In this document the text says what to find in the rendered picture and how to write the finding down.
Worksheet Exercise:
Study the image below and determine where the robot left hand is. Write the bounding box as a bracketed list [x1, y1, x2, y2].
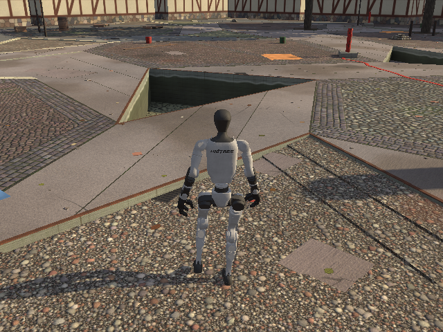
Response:
[177, 197, 194, 216]

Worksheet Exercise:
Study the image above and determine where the robot right hand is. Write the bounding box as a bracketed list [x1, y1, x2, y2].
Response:
[244, 192, 260, 208]

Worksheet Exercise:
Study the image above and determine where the left robot upper arm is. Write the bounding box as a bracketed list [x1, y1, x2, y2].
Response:
[188, 139, 208, 178]

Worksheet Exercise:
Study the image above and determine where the robot left forearm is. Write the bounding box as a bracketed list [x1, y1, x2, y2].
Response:
[179, 167, 195, 200]

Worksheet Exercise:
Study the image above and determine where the humanoid robot torso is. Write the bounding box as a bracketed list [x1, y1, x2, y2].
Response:
[206, 136, 238, 208]

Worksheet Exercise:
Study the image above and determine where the right robot upper arm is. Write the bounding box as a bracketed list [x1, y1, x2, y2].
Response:
[237, 140, 255, 177]

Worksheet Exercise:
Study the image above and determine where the humanoid robot head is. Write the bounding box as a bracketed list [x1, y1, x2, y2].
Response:
[210, 109, 234, 142]

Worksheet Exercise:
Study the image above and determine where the robot right forearm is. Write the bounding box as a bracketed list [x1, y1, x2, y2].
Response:
[247, 167, 260, 194]

